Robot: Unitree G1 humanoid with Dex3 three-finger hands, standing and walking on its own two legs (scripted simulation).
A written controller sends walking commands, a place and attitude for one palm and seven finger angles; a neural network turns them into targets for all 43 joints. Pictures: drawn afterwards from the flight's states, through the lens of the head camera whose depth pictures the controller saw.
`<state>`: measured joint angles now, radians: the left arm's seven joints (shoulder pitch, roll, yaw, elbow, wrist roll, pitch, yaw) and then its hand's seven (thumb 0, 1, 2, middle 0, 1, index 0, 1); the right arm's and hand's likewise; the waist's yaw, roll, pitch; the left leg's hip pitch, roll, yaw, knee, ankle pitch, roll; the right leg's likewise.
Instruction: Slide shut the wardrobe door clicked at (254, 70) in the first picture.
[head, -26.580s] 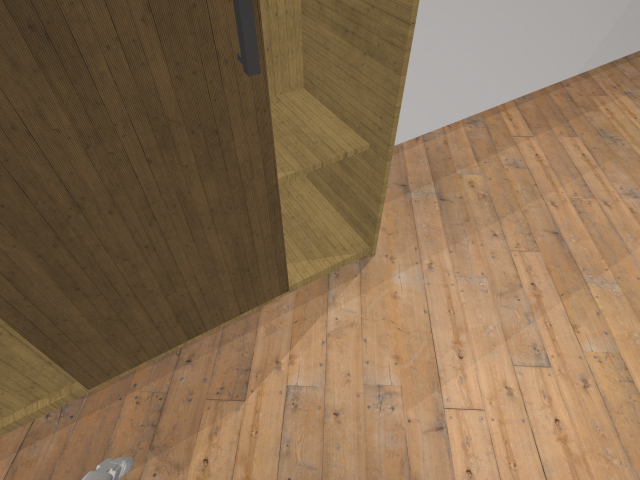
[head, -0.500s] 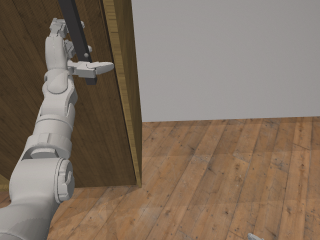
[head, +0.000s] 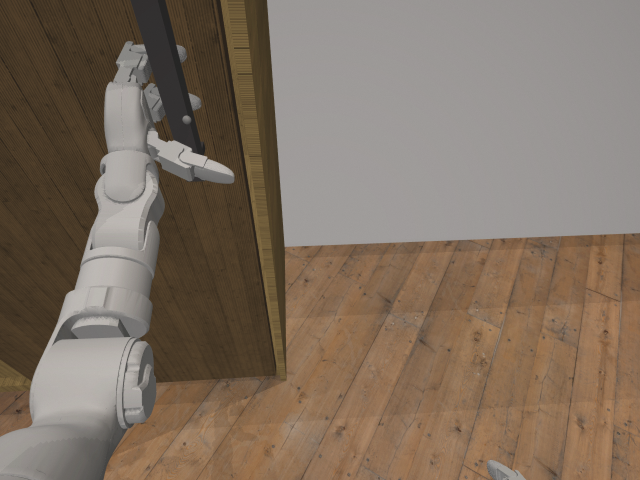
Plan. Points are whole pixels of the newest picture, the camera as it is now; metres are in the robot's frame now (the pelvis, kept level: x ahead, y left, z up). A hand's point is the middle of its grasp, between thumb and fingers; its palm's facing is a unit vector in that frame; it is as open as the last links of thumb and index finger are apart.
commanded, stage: slip the hand off the handle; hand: left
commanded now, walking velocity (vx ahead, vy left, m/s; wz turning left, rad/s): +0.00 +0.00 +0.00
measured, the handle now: (174, 72) +0.50 +0.17 +0.26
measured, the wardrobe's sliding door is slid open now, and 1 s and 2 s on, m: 0.01 0.01 0.01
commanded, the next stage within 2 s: draw the hand back to the body in 1.12 s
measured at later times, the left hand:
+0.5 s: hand (114, 128) +0.45 +0.24 +0.22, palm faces +0.28 -0.95 -0.12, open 14.7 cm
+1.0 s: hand (83, 177) +0.36 +0.24 +0.22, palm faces +0.26 -0.96 -0.09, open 14.7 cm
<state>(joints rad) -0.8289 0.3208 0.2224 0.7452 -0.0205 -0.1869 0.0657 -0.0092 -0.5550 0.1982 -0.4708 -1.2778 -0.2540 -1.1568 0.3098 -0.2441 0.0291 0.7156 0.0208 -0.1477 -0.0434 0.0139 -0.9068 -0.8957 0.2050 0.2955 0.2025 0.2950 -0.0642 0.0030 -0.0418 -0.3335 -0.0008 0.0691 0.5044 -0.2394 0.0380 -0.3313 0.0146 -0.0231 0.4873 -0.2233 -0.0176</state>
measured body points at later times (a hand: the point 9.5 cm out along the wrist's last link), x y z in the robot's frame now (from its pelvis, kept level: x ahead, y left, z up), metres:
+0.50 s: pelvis +0.00 +0.00 +0.00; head +0.02 +0.00 +0.45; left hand +0.42 +0.29 +0.23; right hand +0.08 -0.26 -0.11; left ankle +0.01 +0.09 -0.74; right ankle +0.02 -0.11 -0.74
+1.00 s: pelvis +0.02 -0.01 +0.00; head +0.00 -0.01 +0.45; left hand +0.34 +0.29 +0.23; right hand +0.20 -0.23 -0.08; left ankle +0.01 +0.09 -0.74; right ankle +0.02 -0.11 -0.74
